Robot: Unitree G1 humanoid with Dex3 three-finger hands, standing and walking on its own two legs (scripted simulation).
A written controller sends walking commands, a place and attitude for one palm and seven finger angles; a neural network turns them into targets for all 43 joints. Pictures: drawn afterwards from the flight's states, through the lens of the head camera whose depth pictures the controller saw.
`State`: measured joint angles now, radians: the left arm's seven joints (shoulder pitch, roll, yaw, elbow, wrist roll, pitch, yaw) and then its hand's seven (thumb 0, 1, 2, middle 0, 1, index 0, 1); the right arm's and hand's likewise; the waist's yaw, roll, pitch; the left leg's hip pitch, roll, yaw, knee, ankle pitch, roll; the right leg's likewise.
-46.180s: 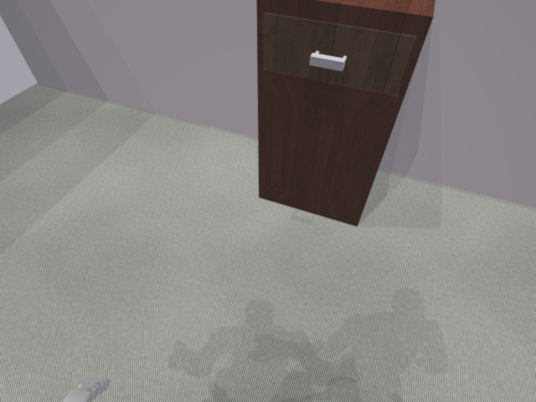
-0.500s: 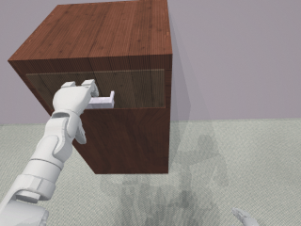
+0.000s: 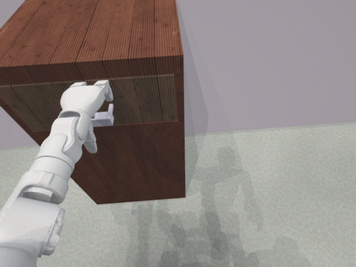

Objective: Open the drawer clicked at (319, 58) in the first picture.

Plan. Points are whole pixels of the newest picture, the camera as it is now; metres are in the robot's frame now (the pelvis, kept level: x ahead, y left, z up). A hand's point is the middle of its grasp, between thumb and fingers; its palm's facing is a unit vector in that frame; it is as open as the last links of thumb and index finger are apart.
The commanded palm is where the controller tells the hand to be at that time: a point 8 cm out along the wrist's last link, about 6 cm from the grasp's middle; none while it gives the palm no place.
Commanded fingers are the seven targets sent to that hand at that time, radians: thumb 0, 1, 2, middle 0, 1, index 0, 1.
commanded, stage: move the hooked fingers above the handle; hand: left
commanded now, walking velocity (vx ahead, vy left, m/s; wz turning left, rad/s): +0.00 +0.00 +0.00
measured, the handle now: (94, 113) +0.51 +0.24 +0.03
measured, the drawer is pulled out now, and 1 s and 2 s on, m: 0.00 0.00 0.00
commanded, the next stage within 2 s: none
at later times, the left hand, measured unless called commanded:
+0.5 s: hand (96, 108) +0.47 +0.20 +0.09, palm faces -0.03 -0.02 -1.00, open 13.5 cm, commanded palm +0.45 +0.23 +0.15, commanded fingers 0.00 -0.50 0.30 -0.30 -1.20 -0.30 -1.20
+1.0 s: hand (95, 107) +0.47 +0.20 +0.09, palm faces +0.00 -0.02 -1.00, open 13.5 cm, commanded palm +0.46 +0.24 +0.15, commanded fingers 0.00 -0.50 0.30 -0.30 -1.20 -0.30 -1.20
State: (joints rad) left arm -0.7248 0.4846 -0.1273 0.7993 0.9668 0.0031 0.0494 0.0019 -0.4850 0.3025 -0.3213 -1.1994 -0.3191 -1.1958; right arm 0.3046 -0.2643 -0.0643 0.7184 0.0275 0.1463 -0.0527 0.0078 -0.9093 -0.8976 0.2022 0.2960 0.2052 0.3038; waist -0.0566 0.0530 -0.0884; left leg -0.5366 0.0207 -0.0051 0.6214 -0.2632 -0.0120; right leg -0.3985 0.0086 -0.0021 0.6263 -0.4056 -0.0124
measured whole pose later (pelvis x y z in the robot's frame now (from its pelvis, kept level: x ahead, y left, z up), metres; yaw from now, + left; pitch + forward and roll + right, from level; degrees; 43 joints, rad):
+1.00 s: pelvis -0.02 +0.01 -0.01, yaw -2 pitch +13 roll -1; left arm -0.88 0.51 -0.04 1.03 1.06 -0.03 0.19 0.00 -0.49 0.30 -0.43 -1.23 -0.37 -1.24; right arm 0.31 -0.26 -0.04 0.70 0.04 0.12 -0.08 0.01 -0.91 -0.90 0.20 0.30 0.21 0.30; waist -0.12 0.05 -0.11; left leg -0.64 0.04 0.01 0.67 -0.25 0.00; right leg -0.51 0.03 0.02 0.67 -0.38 0.00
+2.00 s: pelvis -0.03 +0.02 -0.01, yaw -2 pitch +13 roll -1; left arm -0.90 0.50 -0.04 1.06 1.07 -0.04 0.20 0.00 -0.49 0.30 -0.43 -1.22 -0.37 -1.23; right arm 0.32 -0.26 -0.02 0.70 0.04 0.11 -0.09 0.01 -0.91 -0.90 0.20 0.30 0.21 0.30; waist -0.13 0.06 -0.11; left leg -0.66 0.04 0.02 0.68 -0.24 0.00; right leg -0.53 0.02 0.03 0.68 -0.37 0.01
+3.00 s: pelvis -0.02 +0.01 +0.00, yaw -2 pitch +12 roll -1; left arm -0.87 0.50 -0.04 1.02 1.07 -0.04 0.20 0.00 -0.49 0.30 -0.43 -1.23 -0.36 -1.23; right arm 0.30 -0.26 -0.03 0.70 0.04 0.11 -0.09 0.01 -0.91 -0.90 0.20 0.30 0.21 0.30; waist -0.12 0.05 -0.11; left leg -0.63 0.04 0.02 0.67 -0.25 0.00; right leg -0.50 0.03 0.03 0.66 -0.37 0.00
